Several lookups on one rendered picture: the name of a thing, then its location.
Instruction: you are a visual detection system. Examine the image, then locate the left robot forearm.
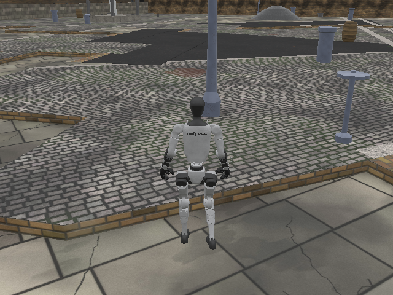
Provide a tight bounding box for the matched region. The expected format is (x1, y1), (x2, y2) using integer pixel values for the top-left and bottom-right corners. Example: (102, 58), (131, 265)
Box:
(161, 148), (173, 170)

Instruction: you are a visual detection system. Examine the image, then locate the robot right hand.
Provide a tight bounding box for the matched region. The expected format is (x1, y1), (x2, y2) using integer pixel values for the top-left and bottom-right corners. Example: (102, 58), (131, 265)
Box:
(216, 167), (230, 179)

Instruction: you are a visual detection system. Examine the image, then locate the right robot upper arm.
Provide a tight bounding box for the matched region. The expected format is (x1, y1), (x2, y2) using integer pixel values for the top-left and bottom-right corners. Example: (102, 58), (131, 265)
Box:
(210, 124), (225, 158)

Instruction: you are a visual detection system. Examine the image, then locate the robot left foot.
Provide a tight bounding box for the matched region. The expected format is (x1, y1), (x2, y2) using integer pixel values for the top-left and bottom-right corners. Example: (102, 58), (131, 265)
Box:
(181, 229), (190, 244)

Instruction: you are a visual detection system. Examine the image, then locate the right robot forearm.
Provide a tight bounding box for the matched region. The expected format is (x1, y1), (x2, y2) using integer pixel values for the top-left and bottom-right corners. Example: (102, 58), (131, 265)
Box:
(219, 149), (229, 170)

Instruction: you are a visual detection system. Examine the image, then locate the left robot upper arm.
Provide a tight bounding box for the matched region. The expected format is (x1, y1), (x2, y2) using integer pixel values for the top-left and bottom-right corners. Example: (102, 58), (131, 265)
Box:
(167, 124), (184, 157)

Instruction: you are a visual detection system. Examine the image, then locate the robot right foot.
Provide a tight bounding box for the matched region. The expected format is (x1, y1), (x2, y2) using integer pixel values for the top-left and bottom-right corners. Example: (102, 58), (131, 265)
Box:
(206, 235), (216, 249)

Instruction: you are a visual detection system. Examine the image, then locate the robot foot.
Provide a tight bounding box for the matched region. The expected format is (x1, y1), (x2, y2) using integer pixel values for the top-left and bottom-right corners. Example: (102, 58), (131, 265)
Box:
(181, 229), (190, 244)
(206, 235), (216, 249)

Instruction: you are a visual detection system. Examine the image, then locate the robot left hand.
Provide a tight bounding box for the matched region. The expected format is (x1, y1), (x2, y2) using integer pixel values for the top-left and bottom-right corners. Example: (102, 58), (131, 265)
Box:
(160, 167), (174, 180)

